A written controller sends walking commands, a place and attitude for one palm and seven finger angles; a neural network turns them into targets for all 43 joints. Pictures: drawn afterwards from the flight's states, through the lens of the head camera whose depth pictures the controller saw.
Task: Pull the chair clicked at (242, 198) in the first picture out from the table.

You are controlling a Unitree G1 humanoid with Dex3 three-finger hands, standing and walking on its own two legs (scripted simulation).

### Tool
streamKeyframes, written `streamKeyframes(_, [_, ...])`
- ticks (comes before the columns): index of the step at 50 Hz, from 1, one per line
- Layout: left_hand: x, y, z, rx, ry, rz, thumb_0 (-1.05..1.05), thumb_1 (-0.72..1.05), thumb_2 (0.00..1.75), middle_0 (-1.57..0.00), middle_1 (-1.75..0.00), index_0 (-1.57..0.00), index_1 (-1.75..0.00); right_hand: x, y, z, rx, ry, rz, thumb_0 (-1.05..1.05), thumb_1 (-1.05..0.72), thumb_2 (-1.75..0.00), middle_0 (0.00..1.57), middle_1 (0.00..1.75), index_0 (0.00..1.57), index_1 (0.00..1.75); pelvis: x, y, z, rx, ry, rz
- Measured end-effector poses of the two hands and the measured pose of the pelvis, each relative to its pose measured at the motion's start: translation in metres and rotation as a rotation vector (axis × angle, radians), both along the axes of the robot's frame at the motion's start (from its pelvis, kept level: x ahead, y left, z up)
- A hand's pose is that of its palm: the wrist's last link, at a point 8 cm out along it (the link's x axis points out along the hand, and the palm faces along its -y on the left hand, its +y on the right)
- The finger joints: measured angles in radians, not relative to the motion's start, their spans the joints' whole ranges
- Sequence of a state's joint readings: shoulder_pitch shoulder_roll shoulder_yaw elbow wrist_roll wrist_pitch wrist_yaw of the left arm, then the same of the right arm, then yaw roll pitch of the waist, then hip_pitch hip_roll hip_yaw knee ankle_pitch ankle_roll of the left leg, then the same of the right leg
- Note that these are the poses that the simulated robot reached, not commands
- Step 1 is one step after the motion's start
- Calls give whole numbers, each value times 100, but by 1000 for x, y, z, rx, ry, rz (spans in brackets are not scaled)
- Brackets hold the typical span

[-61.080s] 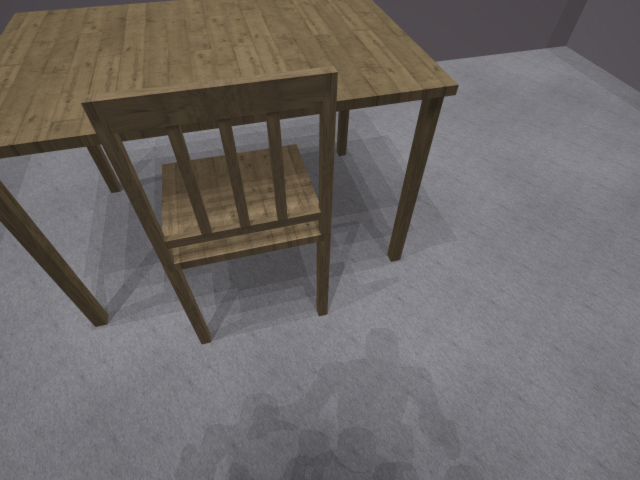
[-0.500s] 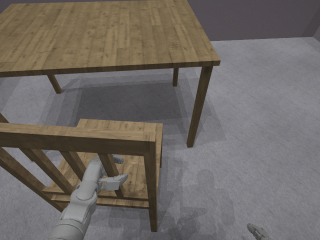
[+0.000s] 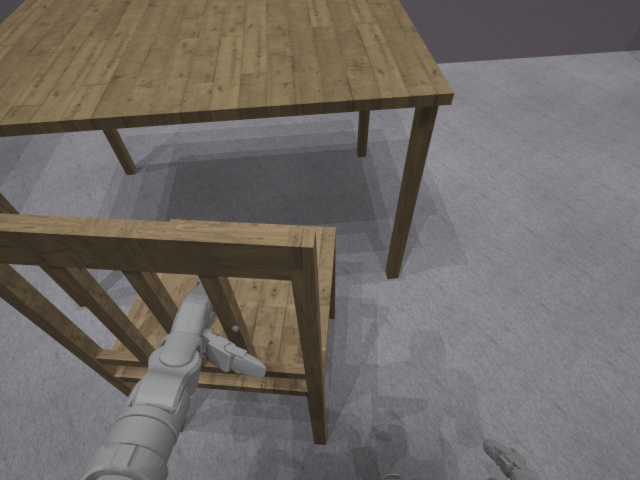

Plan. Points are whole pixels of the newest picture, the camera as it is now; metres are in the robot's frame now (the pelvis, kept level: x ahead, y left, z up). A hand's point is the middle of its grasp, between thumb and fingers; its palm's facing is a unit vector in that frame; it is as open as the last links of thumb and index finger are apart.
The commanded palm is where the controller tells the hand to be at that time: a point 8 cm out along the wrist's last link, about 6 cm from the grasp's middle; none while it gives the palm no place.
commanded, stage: open the thumb and straighten the fingers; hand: left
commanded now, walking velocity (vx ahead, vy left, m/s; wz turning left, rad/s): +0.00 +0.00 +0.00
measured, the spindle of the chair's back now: (172, 321) +0.35 +0.23 -0.05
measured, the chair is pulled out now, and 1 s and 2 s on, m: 0.33 0.33 0.33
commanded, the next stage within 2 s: draw the fingers out of the gap in 0.04 s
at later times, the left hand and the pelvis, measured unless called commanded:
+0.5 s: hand (223, 379) +0.26 +0.14 -0.04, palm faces -0.06 -0.97 -0.24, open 17.5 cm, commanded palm +0.24 +0.19 -0.01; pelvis +0.01 -0.01 +0.00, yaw +1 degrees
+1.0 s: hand (218, 438) +0.19 +0.13 -0.03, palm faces -0.07 -0.97 -0.22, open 17.5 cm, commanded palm +0.17 +0.18 -0.01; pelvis +0.02 +0.00 -0.01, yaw +2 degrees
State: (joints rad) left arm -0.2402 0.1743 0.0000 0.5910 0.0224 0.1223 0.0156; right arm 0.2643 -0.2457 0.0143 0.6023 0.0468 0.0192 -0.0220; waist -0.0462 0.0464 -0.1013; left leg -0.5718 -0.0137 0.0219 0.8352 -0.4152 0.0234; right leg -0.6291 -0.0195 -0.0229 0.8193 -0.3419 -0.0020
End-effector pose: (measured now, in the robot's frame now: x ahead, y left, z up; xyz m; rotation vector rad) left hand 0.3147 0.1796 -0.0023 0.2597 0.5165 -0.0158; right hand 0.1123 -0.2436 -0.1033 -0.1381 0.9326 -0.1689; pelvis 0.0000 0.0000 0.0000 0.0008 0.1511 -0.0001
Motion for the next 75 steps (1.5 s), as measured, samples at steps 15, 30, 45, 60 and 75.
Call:
streamKeyframes(15, [-23,1,-8,-17,8,3,-1,-54,20,-1,-1,-1,-1,13,-17,10,-42,-60,2,1,-91,-90,20,29,20,30,2,-6,-2,2,7,0])
streamKeyframes(30, [-80,7,-7,-11,15,13,-2,-54,20,0,0,-1,0,59,-1,23,-38,-208,81,1,-91,-90,21,29,20,30,8,-7,-5,-8,-6,29])
streamKeyframes(45, [-126,8,-7,-11,55,29,-1,-54,20,-1,0,-1,0,75,9,32,-47,-292,114,1,-91,-90,21,30,20,30,16,-5,-11,-16,4,41])
streamKeyframes(60, [-136,12,37,-209,-370,53,-2,-54,20,-1,0,-1,0,72,14,17,-60,-346,134,1,-91,-90,21,30,20,30,11,-7,-30,-29,35,51])
streamKeyframes(75, [-154,32,79,-154,-453,-8,-2,-54,20,-1,0,-1,0,71,19,21,-2,-402,99,2,-91,-90,21,30,20,30,4,-6,-24,-28,-10,44])
